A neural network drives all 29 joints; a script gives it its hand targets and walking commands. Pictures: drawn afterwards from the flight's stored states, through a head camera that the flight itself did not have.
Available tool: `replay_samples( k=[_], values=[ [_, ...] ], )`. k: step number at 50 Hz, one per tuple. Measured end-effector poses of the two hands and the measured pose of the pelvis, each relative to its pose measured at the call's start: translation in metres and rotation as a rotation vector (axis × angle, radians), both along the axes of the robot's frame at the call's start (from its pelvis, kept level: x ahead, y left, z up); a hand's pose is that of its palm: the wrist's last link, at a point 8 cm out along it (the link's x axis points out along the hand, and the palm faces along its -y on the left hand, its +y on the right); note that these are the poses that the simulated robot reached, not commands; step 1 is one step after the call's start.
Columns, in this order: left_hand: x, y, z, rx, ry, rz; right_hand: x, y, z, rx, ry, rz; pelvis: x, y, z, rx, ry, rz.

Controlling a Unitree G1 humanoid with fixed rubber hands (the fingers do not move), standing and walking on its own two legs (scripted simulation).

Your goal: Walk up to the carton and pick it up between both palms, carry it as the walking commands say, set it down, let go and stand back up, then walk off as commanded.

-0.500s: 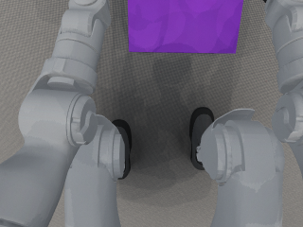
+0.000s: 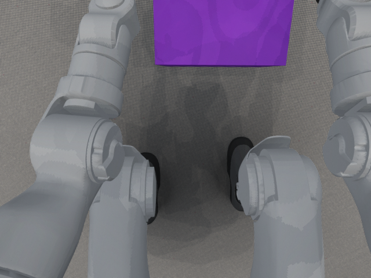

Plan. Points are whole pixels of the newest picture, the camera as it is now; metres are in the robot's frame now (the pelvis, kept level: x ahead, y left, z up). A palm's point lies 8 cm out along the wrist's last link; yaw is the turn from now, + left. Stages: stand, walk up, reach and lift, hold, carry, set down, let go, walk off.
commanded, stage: reach and lift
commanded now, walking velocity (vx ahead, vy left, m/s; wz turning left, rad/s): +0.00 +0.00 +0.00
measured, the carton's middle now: out of the picture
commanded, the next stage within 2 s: none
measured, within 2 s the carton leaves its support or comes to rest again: neither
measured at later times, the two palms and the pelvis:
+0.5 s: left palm out of the picture +0.57 +0.06 -0.09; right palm out of the picture +0.54 -0.24 -0.10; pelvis +0.01 +0.00 +0.03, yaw -1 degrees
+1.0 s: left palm out of the picture +0.55 +0.06 -0.02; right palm out of the picture +0.52 -0.24 -0.02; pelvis +0.01 +0.00 +0.08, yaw -1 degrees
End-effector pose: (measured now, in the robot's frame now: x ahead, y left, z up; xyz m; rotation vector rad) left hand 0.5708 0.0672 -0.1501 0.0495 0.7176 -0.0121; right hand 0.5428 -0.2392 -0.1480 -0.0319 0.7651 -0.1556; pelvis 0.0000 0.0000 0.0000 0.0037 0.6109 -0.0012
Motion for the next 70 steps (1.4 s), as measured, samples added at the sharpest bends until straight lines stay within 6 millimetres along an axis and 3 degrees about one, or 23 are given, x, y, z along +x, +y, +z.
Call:
replay_samples(
  k=[25,70],
  values=[
    [-0.001,-0.006,0.056,0.011,-0.033,0.056,-0.003,-0.002,0.05,-0.009,-0.033,-0.023,0.008,-0.002,0.033,0.027,0.145,-0.03],
    [-0.033,0.003,0.197,0.006,-0.051,0.085,-0.04,0.013,0.187,0.0,-0.051,-0.09,0.012,0.0,0.122,0.036,0.2,-0.049]
  ],
)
